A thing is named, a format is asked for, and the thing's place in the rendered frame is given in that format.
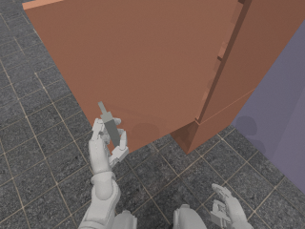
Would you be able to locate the cupboard door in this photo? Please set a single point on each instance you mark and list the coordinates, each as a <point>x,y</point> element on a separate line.
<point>148,61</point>

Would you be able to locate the robot right thigh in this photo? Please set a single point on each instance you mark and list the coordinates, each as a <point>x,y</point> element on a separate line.
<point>187,218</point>

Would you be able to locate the right robot hand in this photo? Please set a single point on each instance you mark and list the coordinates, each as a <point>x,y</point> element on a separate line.
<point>224,215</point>

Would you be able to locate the robot left forearm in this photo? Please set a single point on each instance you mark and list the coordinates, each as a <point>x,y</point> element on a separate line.
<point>105,194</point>

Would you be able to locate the robot thigh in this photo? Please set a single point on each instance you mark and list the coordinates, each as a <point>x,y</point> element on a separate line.
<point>187,218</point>
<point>124,221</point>

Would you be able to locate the left robot hand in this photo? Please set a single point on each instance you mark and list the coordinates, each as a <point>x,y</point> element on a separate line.
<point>98,150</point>

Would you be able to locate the handle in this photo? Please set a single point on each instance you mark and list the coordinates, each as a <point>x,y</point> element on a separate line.
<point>110,125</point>

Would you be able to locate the robot left thigh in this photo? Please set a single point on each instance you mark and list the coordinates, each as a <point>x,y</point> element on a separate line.
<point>124,221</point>

